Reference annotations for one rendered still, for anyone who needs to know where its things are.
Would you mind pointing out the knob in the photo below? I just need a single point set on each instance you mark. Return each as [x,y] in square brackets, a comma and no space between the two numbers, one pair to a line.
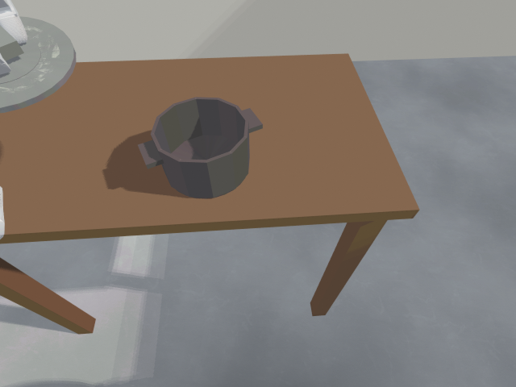
[9,47]

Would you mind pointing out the table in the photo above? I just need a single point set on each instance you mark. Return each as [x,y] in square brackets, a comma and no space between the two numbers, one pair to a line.
[71,168]

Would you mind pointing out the lid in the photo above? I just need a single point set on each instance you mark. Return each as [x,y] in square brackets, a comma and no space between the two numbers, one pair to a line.
[47,63]

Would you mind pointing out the pot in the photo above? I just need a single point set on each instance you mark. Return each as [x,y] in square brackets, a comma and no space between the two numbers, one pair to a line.
[203,146]

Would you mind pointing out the left robot hand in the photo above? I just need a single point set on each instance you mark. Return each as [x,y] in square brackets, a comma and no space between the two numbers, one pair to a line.
[11,22]

